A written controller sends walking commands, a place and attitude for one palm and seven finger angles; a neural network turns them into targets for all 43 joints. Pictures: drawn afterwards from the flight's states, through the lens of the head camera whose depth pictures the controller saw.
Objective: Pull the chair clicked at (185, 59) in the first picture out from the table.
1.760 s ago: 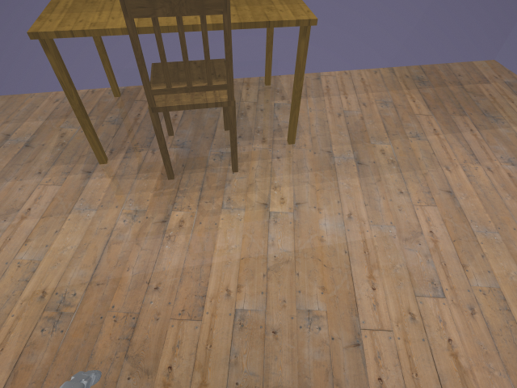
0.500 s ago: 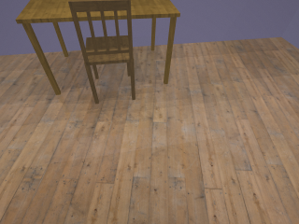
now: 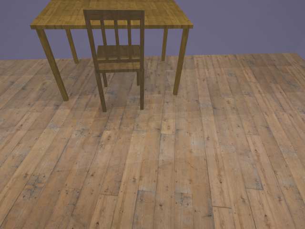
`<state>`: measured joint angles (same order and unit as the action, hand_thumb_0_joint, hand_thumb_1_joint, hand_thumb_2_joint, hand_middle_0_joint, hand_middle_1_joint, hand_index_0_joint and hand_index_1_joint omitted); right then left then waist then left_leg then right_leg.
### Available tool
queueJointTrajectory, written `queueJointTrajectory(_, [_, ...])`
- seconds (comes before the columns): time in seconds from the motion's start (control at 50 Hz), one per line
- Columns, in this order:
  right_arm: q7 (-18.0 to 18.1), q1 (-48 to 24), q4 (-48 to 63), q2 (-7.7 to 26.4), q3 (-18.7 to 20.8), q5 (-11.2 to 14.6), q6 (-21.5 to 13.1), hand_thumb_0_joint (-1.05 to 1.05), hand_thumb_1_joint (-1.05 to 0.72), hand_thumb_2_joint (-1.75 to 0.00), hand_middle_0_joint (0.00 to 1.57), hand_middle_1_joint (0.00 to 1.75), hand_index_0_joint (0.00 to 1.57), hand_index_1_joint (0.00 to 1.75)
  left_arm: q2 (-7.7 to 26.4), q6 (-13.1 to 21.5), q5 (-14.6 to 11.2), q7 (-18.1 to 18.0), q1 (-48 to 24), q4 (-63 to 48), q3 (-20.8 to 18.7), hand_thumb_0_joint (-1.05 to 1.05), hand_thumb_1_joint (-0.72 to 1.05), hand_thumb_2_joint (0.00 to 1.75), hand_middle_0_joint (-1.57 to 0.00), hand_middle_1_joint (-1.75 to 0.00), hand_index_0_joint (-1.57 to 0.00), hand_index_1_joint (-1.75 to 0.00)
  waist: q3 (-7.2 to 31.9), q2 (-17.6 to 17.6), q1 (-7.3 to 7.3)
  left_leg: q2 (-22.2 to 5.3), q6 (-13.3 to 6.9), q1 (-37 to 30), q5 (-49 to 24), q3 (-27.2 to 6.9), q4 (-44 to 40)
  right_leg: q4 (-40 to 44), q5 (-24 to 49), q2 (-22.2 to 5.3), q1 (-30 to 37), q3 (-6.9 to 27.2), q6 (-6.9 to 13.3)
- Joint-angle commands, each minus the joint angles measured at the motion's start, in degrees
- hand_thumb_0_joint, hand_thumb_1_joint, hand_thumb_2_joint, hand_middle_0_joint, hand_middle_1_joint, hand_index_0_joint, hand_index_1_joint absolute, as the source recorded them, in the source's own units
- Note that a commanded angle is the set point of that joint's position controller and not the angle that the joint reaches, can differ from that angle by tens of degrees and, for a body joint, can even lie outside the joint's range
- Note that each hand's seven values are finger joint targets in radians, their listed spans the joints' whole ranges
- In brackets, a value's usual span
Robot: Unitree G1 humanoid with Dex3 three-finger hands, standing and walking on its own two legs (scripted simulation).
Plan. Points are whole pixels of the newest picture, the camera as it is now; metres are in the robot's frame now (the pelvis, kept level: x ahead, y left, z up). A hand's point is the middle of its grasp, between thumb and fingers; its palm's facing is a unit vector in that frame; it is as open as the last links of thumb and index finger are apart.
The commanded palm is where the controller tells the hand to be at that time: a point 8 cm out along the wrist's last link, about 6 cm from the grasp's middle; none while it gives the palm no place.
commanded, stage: walk to a spot facing it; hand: left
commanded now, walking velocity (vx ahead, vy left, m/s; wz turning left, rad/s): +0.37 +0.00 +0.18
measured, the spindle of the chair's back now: (117, 40) +1.30 +0.32 -0.09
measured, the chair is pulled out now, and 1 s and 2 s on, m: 0.00 0.00 0.00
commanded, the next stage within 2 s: take the last steps up to it in 1.14 s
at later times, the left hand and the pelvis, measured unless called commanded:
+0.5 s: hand (102, 192) +0.28 +0.18 -0.17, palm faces +0.00 -0.98 -0.18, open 7.3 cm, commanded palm none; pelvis +0.17 +0.00 -0.01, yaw +2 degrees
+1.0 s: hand (93, 191) +0.29 +0.22 -0.20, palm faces +0.25 -0.96 -0.16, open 7.3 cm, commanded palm none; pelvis +0.39 +0.06 -0.02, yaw +10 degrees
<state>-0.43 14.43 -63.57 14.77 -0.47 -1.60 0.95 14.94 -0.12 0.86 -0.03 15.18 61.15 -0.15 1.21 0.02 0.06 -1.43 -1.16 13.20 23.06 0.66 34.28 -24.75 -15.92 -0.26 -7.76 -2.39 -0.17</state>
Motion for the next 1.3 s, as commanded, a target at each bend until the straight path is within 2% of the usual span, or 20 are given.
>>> queueJointTrajectory(0.0, [-0.2, 3.6, 3.4, 3.1, 1.9, 0.5, -2.6, 0.00, -0.90, -0.90, 0.20, 0.30, 0.20, 0.30, 9.3, 1.5, 0.2, -0.4, 2.2, -2.4, -3.0, 0.00, 0.90, 0.90, -0.20, -0.30, -0.20, -0.30, -8.0, 5.1, 1.67, -1.3, -0.5, 0.6, -1.1, 2.9, -3.9, 9.2, -16.6, -14.0, -8.5, 11.0, 7.8])
queueJointTrajectory(0.02, [-0.1, 7.6, 2.1, 3.3, 2.1, 0.5, -2.9, 0.00, -0.90, -0.90, 0.20, 0.30, 0.20, 0.30, 7.6, 1.4, 0.1, -0.2, 1.3, -2.9, -2.7, 0.00, 0.90, 0.90, -0.20, -0.30, -0.20, -0.30, -7.9, 0.6, 3.17, -1.6, -1.1, -5.6, -0.3, 0.8, -8.1, 3.7, -15.9, -9.8, -13.4, 6.1, 5.8])
queueJointTrajectory(0.06, [0.8, 19.0, -0.9, 9.2, 4.1, -0.3, -3.6, 0.00, -0.90, -0.90, 0.20, 0.30, 0.20, 0.30, 1.8, 1.5, 0.3, 0.1, -3.0, -5.7, -1.8, 0.00, 0.90, 0.90, -0.20, -0.30, -0.20, -0.30, -10.3, -18.9, 6.83, -18.2, -9.0, -11.8, 9.1, -28.0, -25.3, -24.6, -16.2, 1.0, -28.8, -5.5, 0.8])
queueJointTrajectory(0.08, [1.4, 20.2, -1.1, 7.6, 3.7, 0.1, -3.7, 0.00, -0.90, -0.90, 0.20, 0.30, 0.20, 0.30, 2.6, 2.0, 0.8, -0.1, -5.8, -7.1, -2.1, 0.00, 0.90, 0.90, -0.20, -0.30, -0.20, -0.30, -12.3, -12.6, 6.31, -20.5, -12.2, -12.3, 4.1, -31.8, -26.5, -33.6, -15.5, -2.0, -33.9, 0.5, 1.5])
queueJointTrajectory(0.18, [2.4, 16.0, -0.8, 1.4, 2.7, 0.8, -6.2, 0.00, -0.90, -0.90, 0.20, 0.30, 0.20, 0.30, -1.0, 2.4, 0.5, 1.1, -2.0, -4.0, -2.3, 0.00, 0.90, 0.90, -0.20, -0.30, -0.20, -0.30, -6.7, -6.1, 1.48, -13.7, -10.4, -13.3, -22.4, -13.1, -23.2, -36.0, -2.2, -6.6, -30.7, 0.7, -0.5])
queueJointTrajectory(0.38, [2.7, 20.9, -4.0, -1.0, 3.2, 0.2, -6.0, 0.00, -0.90, -0.90, 0.20, 0.30, 0.20, 0.30, -3.7, 2.5, 0.1, 1.4, -13.9, -7.7, -2.7, 0.00, 0.90, 0.90, -0.20, -0.30, -0.20, -0.30, -10.7, -7.0, 3.70, -11.7, -8.5, -12.6, -31.8, -6.0, -22.6, -14.3, 5.1, -4.0, -24.4, -4.6, 0.4])
queueJointTrajectory(0.46, [2.6, 17.6, -3.6, 0.8, 3.7, 0.5, -5.6, 0.00, -0.90, -0.90, 0.20, 0.30, 0.20, 0.30, -0.8, 3.4, 0.4, 0.9, -0.4, -4.5, -4.0, 0.00, 0.90, 0.90, -0.20, -0.30, -0.20, -0.30, -4.2, -4.4, -3.48, -10.0, -6.1, -9.8, -46.9, -2.7, -5.4, -6.7, 6.0, 0.1, -3.0, -6.8, 2.7])
queueJointTrajectory(0.48, [2.2, 17.2, -2.8, 0.1, 3.7, 0.9, -5.6, 0.00, -0.90, -0.90, 0.20, 0.30, 0.20, 0.30, 2.7, 4.2, 0.8, 0.5, 8.5, -2.0, -5.0, 0.00, 0.90, 0.90, -0.20, -0.30, -0.20, -0.30, 1.4, -1.2, -7.02, -7.8, -4.0, -0.5, -40.1, -1.7, 8.2, -5.5, 6.4, -4.5, 12.5, -1.3, 4.9])
queueJointTrajectory(0.5, [1.7, 19.2, -0.8, -3.0, 3.2, 1.7, -6.0, 0.00, -0.90, -0.90, 0.20, 0.30, 0.20, 0.30, 9.1, 4.5, 1.1, -0.5, 16.8, -0.1, -6.7, 0.00, 0.90, 0.90, -0.20, -0.30, -0.20, -0.30, 10.3, 11.3, -8.79, 0.1, -1.6, 14.4, -10.2, 2.9, 28.6, 0.0, 4.1, -21.7, 25.9, 21.3, 10.7])
queueJointTrajectory(0.52, [1.7, 16.2, 0.9, -2.7, 3.1, 1.8, -5.7, 0.00, -0.90, -0.90, 0.20, 0.30, 0.20, 0.30, 11.4, 4.3, -0.1, -0.7, 17.9, 0.5, -6.9, 0.00, 0.90, 0.90, -0.20, -0.30, -0.20, -0.30, 10.8, 9.8, -7.68, 1.7, -2.0, 20.2, 8.3, -0.8, 42.6, 7.4, 3.5, -29.6, 23.5, 34.0, 14.8])
queueJointTrajectory(0.58, [0.5, 7.5, 2.6, -4.5, 3.9, 0.4, -4.3, 0.00, -0.90, -0.90, 0.20, 0.30, 0.20, 0.30, 2.4, 4.3, 0.4, -1.1, 3.4, -2.4, -4.5, 0.00, 0.90, 0.90, -0.20, -0.30, -0.20, -0.30, -5.3, 3.8, -2.57, -6.5, -1.8, 22.1, -2.2, -3.1, 42.8, 12.8, -9.4, -23.6, -2.4, 18.9, 11.2])
queueJointTrajectory(0.66, [-0.2, 10.0, 2.4, -6.0, 4.0, 0.0, -1.8, 0.00, -0.90, -0.90, 0.20, 0.30, 0.20, 0.30, -0.4, 4.8, 0.8, -1.1, 0.0, -2.8, -3.5, 0.00, 0.90, 0.90, -0.20, -0.30, -0.20, -0.30, -6.5, 6.6, 2.58, -7.7, 0.9, 14.8, -7.1, 0.7, 30.2, 16.1, -3.5, -17.9, -14.1, 2.4, 7.6])
queueJointTrajectory(0.82, [-2.1, -4.6, 8.9, -3.9, 3.9, 0.2, -3.1, 0.00, -0.90, -0.90, 0.20, 0.30, 0.20, 0.30, 3.4, 4.8, 0.9, -0.6, 6.4, -0.8, -3.9, 0.00, 0.90, 0.90, -0.20, -0.30, -0.20, -0.30, -7.9, 4.3, -1.06, -5.3, 0.5, 12.4, -10.6, 6.4, 5.9, 13.1, 3.0, -17.2, -2.9, -0.7, 7.6])
queueJointTrajectory(0.88, [-1.6, 2.0, 7.2, -0.8, 4.4, -0.1, -3.9, 0.00, -0.90, -0.90, 0.20, 0.30, 0.20, 0.30, 4.1, 4.3, 0.6, -0.6, 6.2, -0.6, -4.2, 0.00, 0.90, 0.90, -0.20, -0.30, -0.20, -0.30, -5.0, 1.1, 3.04, -2.1, -0.6, -3.1, -10.3, 9.0, -2.5, 0.6, 10.8, -14.6, -5.1, -5.6, 5.4])
queueJointTrajectory(0.9, [-0.9, 9.9, 5.1, 3.5, 5.4, -0.5, -4.2, 0.00, -0.90, -0.90, 0.20, 0.30, 0.20, 0.30, 2.5, 4.1, 0.4, -0.3, 6.7, -1.2, -3.8, 0.00, 0.90, 0.90, -0.20, -0.30, -0.20, -0.30, -0.2, -7.2, 6.38, -6.2, -3.0, -15.2, -6.5, 1.6, -7.4, -14.7, 11.7, -10.5, -11.0, -9.1, 3.1])
queueJointTrajectory(0.92, [-0.2, 16.9, 3.8, 11.5, 7.4, -0.9, -4.4, 0.00, -0.90, -0.90, 0.20, 0.30, 0.20, 0.30, -1.0, 3.9, -0.1, 0.5, 7.1, -3.2, -3.2, 0.00, 0.90, 0.90, -0.20, -0.30, -0.20, -0.30, 3.0, -22.3, 8.05, -21.0, -8.7, -23.0, -2.3, -22.1, -17.0, -35.7, -11.9, -2.1, -25.0, -11.4, -0.2])
queueJointTrajectory(0.94, [0.6, 17.4, 3.0, 10.5, 6.8, -0.2, -4.0, 0.00, -0.90, -0.90, 0.20, 0.30, 0.20, 0.30, 1.3, 4.0, 0.3, 0.1, 2.9, -4.9, -3.3, 0.00, 0.90, 0.90, -0.20, -0.30, -0.20, -0.30, 3.2, -17.1, 8.52, -24.2, -10.8, -21.2, -1.2, -28.1, -21.6, -45.6, -17.4, -2.5, -29.6, -3.0, 0.7])
queueJointTrajectory(0.98, [1.2, 7.6, 5.5, 5.6, 5.5, 0.4, -4.4, 0.00, -0.90, -0.90, 0.20, 0.30, 0.20, 0.30, 0.2, 3.7, 0.3, 0.7, 1.2, -3.6, -3.7, 0.00, 0.90, 0.90, -0.20, -0.30, -0.20, -0.30, -2.3, -5.6, 4.12, -22.0, -10.1, -12.0, -2.9, -19.9, -22.3, -49.8, -6.8, -7.6, -32.1, 1.4, 0.9])
queueJointTrajectory(1.04, [1.4, 3.3, 5.5, 1.0, 4.0, 0.7, -5.9, 0.00, -0.90, -0.90, 0.20, 0.30, 0.20, 0.30, -2.2, 2.3, 0.9, 1.0, 7.2, -0.2, -3.4, 0.00, 0.90, 0.90, -0.20, -0.30, -0.20, -0.30, -2.1, -5.6, -0.50, -15.7, -6.6, -5.3, -18.0, -4.7, -23.0, -44.0, 0.5, -8.6, -24.3, 0.9, -0.6])
queueJointTrajectory(1.28, [2.0, 11.8, -0.2, -0.2, 3.7, 0.5, -5.5, 0.00, -0.90, -0.90, 0.20, 0.30, 0.20, 0.30, -4.0, 0.8, 0.6, 0.6, -4.0, -2.7, -2.9, 0.00, 0.90, 0.90, -0.20, -0.30, -0.20, -0.30, -7.7, -6.9, 1.32, -14.6, -7.2, -11.5, -38.2, 5.8, -21.0, -20.0, 6.0, -6.4, -24.5, -3.3, -0.7])
